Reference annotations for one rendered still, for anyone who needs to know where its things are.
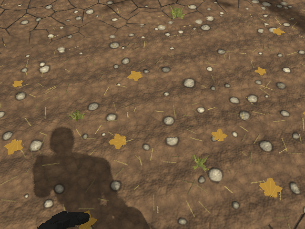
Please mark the robot left hand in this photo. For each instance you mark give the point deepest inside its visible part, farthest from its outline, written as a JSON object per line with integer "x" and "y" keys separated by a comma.
{"x": 64, "y": 220}

